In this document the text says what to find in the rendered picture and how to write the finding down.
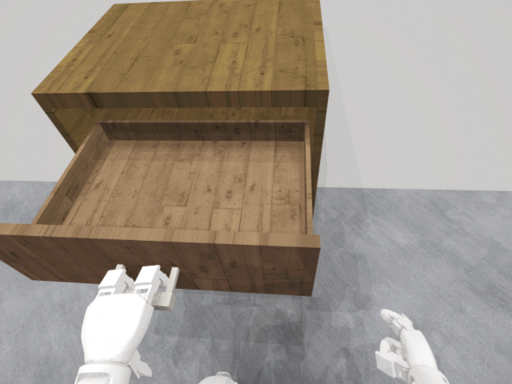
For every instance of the robot left hand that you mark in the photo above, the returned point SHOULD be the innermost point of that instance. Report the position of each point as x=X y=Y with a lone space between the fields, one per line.
x=115 y=323

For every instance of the left robot forearm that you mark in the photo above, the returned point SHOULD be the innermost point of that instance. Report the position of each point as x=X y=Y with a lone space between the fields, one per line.
x=103 y=372

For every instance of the cabinet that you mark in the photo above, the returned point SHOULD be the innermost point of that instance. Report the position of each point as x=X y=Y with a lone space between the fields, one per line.
x=195 y=60

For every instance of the left robot shin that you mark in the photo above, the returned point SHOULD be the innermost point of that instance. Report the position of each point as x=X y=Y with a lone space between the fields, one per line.
x=223 y=374

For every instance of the robot right hand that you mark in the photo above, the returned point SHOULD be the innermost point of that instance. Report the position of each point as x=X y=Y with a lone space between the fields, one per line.
x=397 y=358

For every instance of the drawer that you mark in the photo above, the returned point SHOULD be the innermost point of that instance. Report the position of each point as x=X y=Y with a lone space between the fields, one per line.
x=228 y=202

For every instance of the handle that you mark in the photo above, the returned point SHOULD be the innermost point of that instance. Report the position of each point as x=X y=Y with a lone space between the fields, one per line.
x=162 y=300

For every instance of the right robot forearm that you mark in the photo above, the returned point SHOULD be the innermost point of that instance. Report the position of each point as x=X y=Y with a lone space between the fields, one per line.
x=426 y=375

